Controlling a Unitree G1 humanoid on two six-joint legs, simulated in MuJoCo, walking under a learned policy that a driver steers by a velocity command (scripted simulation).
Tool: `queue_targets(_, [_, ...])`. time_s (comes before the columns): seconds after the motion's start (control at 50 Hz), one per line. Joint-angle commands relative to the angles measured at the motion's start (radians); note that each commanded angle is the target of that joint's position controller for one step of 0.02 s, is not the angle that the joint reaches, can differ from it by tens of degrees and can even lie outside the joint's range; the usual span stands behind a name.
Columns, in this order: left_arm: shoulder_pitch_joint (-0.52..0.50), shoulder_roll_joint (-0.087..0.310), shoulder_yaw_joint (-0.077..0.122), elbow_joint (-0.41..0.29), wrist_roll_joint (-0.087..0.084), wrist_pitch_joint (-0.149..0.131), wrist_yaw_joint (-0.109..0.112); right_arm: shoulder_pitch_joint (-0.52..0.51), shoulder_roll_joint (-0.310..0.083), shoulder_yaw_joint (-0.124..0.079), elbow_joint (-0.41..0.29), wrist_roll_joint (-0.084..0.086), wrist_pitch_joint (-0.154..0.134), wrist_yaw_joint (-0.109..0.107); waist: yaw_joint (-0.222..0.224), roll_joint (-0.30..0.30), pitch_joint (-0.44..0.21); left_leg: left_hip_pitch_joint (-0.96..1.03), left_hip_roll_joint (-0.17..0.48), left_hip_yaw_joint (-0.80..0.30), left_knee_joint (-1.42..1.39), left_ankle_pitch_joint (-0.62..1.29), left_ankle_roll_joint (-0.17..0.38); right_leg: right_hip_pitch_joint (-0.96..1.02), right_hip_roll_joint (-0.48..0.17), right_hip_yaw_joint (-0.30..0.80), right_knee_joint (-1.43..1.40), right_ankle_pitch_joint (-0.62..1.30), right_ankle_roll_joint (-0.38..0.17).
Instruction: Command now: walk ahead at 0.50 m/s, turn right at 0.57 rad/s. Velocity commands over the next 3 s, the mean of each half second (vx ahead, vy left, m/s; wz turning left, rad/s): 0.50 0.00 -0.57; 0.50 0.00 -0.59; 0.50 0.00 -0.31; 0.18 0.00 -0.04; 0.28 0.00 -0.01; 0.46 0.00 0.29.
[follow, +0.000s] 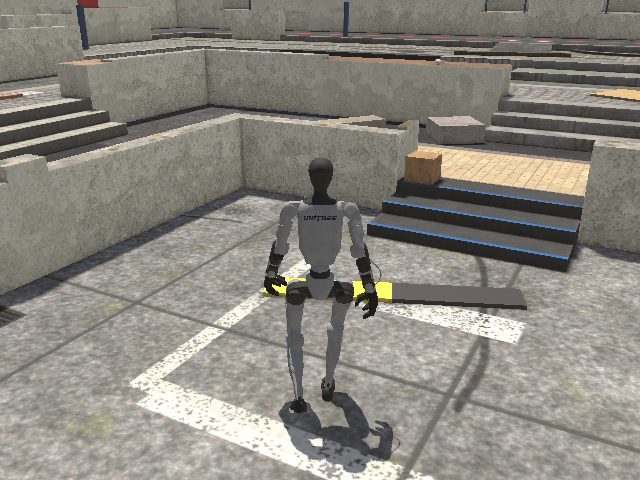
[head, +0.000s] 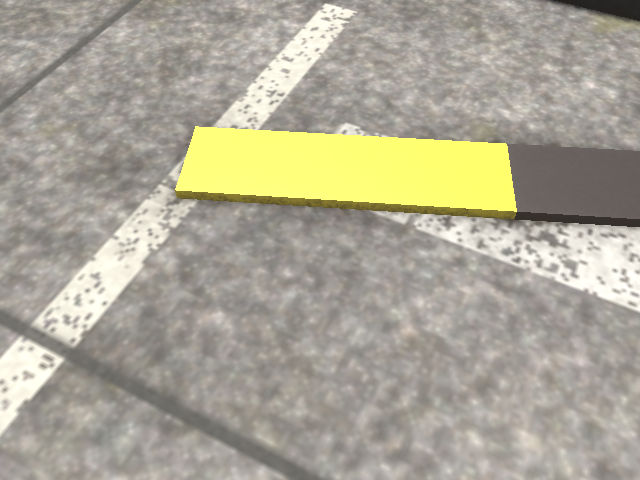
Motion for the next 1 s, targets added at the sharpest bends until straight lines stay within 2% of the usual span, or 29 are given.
queue_targets(0.02, [0.204, 0.171, 0.048, 0.020, -0.020, 0.004, 0.025, -0.088, -0.118, -0.018, -0.144, 0.012, -0.049, 0.009, 0.061, 0.030, -0.085, -0.516, 0.023, -0.157, 0.169, 0.104, 0.012, 0.442, -0.358, 0.545, -0.375, 0.175, -0.193])
queue_targets(0.04, [0.167, 0.143, 0.038, 0.014, -0.025, -0.006, 0.030, -0.086, -0.116, -0.019, -0.144, -0.008, -0.037, 0.007, 0.025, 0.040, -0.066, -0.453, 0.044, -0.167, 0.097, 0.113, 0.004, 0.362, -0.303, 0.471, -0.381, 0.255, -0.160])
queue_targets(0.06, [0.142, 0.124, 0.030, 0.006, -0.030, -0.016, 0.032, -0.055, -0.108, -0.017, -0.135, -0.028, -0.016, 0.008, -0.002, 0.027, -0.075, -0.393, 0.049, -0.169, 0.058, 0.120, -0.008, 0.314, -0.265, 0.419, -0.389, 0.307, -0.146])
queue_targets(0.1, [0.170, 0.134, 0.027, 0.009, -0.038, -0.038, 0.029, -0.057, -0.099, -0.016, -0.146, -0.039, 0.017, 0.016, -0.014, 0.009, -0.083, -0.369, 0.044, -0.157, 0.002, 0.128, -0.031, 0.279, -0.230, 0.383, -0.397, 0.383, -0.145])
queue_targets(0.14, [0.212, 0.159, 0.031, 0.015, -0.036, -0.046, 0.026, -0.111, -0.093, -0.013, -0.169, -0.036, 0.032, 0.022, -0.004, -0.008, -0.067, -0.404, 0.042, -0.140, -0.074, 0.193, -0.046, 0.265, -0.209, 0.360, -0.419, 0.379, -0.132])
queue_targets(0.22, [0.313, 0.164, 0.030, 0.025, -0.034, -0.044, 0.023, -0.285, -0.109, -0.011, -0.236, -0.030, 0.038, 0.023, 0.060, -0.045, -0.033, -0.509, 0.029, -0.139, -0.242, 0.334, -0.057, 0.328, -0.196, 0.390, -0.426, 0.372, -0.089])
queue_targets(0.36, [0.416, 0.179, 0.028, 0.026, -0.021, -0.038, 0.037, -0.483, -0.111, 0.009, -0.326, -0.019, 0.022, 0.036, 0.125, -0.073, -0.018, -0.533, -0.042, -0.140, -0.465, 0.396, -0.033, 0.476, -0.207, 0.448, -0.346, 0.478, -0.081])
queue_targets(0.4, [0.409, 0.194, 0.031, 0.019, -0.016, -0.037, 0.045, -0.487, -0.125, 0.011, -0.345, -0.014, 0.012, 0.036, 0.113, -0.087, -0.016, -0.469, -0.059, -0.150, -0.532, 0.377, -0.013, 0.487, -0.221, 0.475, -0.312, 0.525, -0.065])
queue_targets(0.42, [0.385, 0.204, 0.033, 0.011, -0.015, -0.038, 0.049, -0.449, -0.136, 0.009, -0.341, -0.012, 0.007, 0.034, 0.088, -0.094, -0.021, -0.392, -0.070, -0.154, -0.572, 0.355, 0.000, 0.468, -0.222, 0.481, -0.290, 0.555, -0.047])
queue_targets(0.44, [0.342, 0.217, 0.036, -0.001, -0.015, -0.040, 0.048, -0.372, -0.151, 0.004, -0.322, -0.009, 0.002, 0.028, 0.045, -0.099, -0.041, -0.258, -0.094, -0.147, -0.611, 0.316, 0.018, 0.421, -0.209, 0.469, -0.241, 0.641, -0.021])
queue_targets(0.46, [0.318, 0.229, 0.039, -0.009, -0.015, -0.044, 0.042, -0.257, -0.179, -0.009, -0.287, -0.008, -0.005, 0.017, -0.001, -0.089, -0.099, -0.093, -0.126, -0.132, -0.630, 0.286, 0.035, 0.387, -0.182, 0.459, -0.131, 0.743, 0.001])
queue_targets(0.48, [0.294, 0.227, 0.038, -0.015, -0.024, -0.051, 0.031, -0.107, -0.208, -0.021, -0.252, -0.013, -0.018, 0.003, -0.079, -0.042, -0.183, 0.125, -0.088, -0.156, -0.686, 0.323, 0.063, 0.307, -0.122, 0.416, 0.067, 0.697, 0.025])
queue_targets(0.5, [0.309, 0.145, 0.016, -0.050, -0.034, -0.059, 0.023, 0.054, -0.283, -0.037, -0.248, -0.039, -0.023, -0.016, -0.125, 0.064, -0.344, 0.366, 0.153, -0.395, -0.703, 0.117, 0.107, 0.165, -0.057, 0.352, 0.353, 0.366, 0.042])
queue_targets(0.52, [0.437, 0.080, 0.005, -0.074, -0.060, -0.052, 0.025, 0.009, -0.353, -0.051, -0.258, -0.053, -0.012, -0.013, -0.023, 0.312, -0.411, 0.513, 0.380, -0.862, -0.833, 0.092, 0.213, -0.129, 0.092, 0.257, 0.593, -0.356, 0.067])
queue_targets(0.54, [0.418, 0.162, 0.012, -0.045, -0.019, -0.036, 0.034, -0.059, -0.264, -0.040, -0.269, -0.030, 0.001, -0.006, 0.004, 0.162, -0.300, 0.387, 0.352, -0.885, -0.854, -0.022, 0.214, -0.204, -0.010, 0.259, 0.679, -0.283, 0.058])
queue_targets(0.56, [0.349, 0.165, 0.015, -0.044, -0.011, -0.029, 0.025, -0.126, -0.177, -0.019, -0.279, -0.021, 0.002, -0.004, 0.011, 0.055, -0.165, 0.243, 0.303, -0.707, -0.874, -0.007, 0.195, -0.200, -0.051, 0.241, 0.657, -0.183, 0.064])
queue_targets(0.58, [0.306, 0.147, 0.011, -0.050, -0.011, -0.025, 0.017, -0.151, -0.139, -0.008, -0.272, -0.022, 0.000, 0.000, 0.017, 0.014, -0.100, 0.149, 0.249, -0.559, -0.900, 0.102, 0.174, -0.180, -0.082, 0.228, 0.613, -0.132, 0.073])
queue_targets(0.62, [0.291, 0.130, 0.009, -0.057, 0.003, -0.003, -0.003, -0.132, -0.133, -0.003, -0.244, -0.017, -0.011, -0.003, 0.034, 0.086, -0.068, 0.063, 0.184, -0.381, -0.938, 0.261, 0.144, -0.140, -0.117, 0.208, 0.570, -0.106, 0.089])
queue_targets(0.66, [0.267, 0.117, 0.006, -0.075, 0.003, 0.014, -0.016, -0.096, -0.140, -0.006, -0.223, -0.006, -0.033, 0.006, 0.039, 0.099, -0.074, 0.059, 0.182, -0.300, -0.955, 0.397, 0.151, -0.154, -0.125, 0.195, 0.561, -0.081, 0.094])
queue_targets(0.7, [0.202, 0.107, 0.001, -0.103, 0.004, 0.021, -0.027, -0.076, -0.150, -0.011, -0.209, -0.001, -0.044, 0.010, 0.036, 0.090, -0.062, 0.077, 0.188, -0.233, -0.983, 0.439, 0.162, -0.221, -0.142, 0.189, 0.540, -0.027, 0.102])
queue_targets(0.76, [0.095, 0.097, -0.007, -0.144, 0.003, 0.021, -0.038, -0.042, -0.152, -0.013, -0.187, -0.003, -0.043, 0.010, 0.021, 0.077, -0.036, 0.107, 0.174, -0.135, -1.000, 0.487, 0.162, -0.299, -0.154, 0.170, 0.445, 0.070, 0.117])
queue_targets(0.84, [-0.039, 0.069, -0.026, -0.191, 0.000, 0.012, -0.055, -0.014, -0.167, -0.017, -0.167, -0.004, -0.040, 0.009, -0.006, 0.077, -0.012, 0.119, 0.151, -0.015, -0.996, 0.531, 0.137, -0.244, -0.153, 0.102, 0.202, 0.204, 0.113])
queue_targets(0.9, [-0.116, 0.073, -0.030, -0.223, 0.005, 0.012, -0.064, 0.026, -0.193, -0.025, -0.147, -0.004, -0.033, 0.002, -0.026, 0.076, 0.009, 0.180, 0.177, 0.026, -0.980, 0.577, 0.123, -0.206, -0.144, 0.048, 0.079, 0.165, 0.087])
queue_targets(0.94, [-0.133, 0.084, -0.027, -0.235, 0.012, 0.013, -0.061, 0.052, -0.209, -0.028, -0.131, -0.004, -0.019, -0.004, -0.028, 0.079, 0.008, 0.248, 0.193, 0.055, -0.923, 0.704, 0.113, -0.178, -0.117, 0.017, 0.025, 0.081, 0.059])
queue_targets(0.96, [-0.120, 0.090, -0.023, -0.235, 0.016, 0.014, -0.056, 0.057, -0.223, -0.030, -0.125, -0.005, -0.011, -0.007, -0.018, 0.088, -0.009, 0.275, 0.196, 0.076, -0.859, 0.861, 0.106, -0.136, -0.087, -0.004, 0.005, 0.024, 0.040])
queue_targets(0.98, [-0.078, 0.101, -0.016, -0.226, 0.019, 0.013, -0.050, 0.061, -0.240, -0.033, -0.120, -0.006, -0.002, -0.009, 0.003, 0.100, -0.043, 0.295, 0.199, 0.093, -0.761, 1.024, 0.101, -0.071, -0.048, -0.021, -0.009, -0.035, 0.018])
queue_targets(1.0, [0.017, 0.118, -0.005, -0.201, 0.021, 0.006, -0.042, 0.060, -0.252, -0.034, -0.119, -0.005, 0.008, -0.011, 0.045, 0.097, -0.103, 0.291, 0.196, 0.107, -0.604, 1.114, 0.097, 0.037, -0.005, -0.026, -0.041, -0.067, -0.008])
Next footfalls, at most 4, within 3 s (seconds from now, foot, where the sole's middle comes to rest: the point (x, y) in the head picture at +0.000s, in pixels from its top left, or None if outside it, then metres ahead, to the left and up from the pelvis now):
0.48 left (298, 470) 0.47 0.07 -0.75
1.02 right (451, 403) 0.60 -0.25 -0.75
1.58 left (468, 268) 0.95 -0.35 -0.75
1.98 right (542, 319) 0.80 -0.49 -0.75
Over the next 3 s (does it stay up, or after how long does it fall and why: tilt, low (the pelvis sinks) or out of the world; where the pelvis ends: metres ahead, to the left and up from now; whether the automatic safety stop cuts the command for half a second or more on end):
stays up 1.07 -0.63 0.04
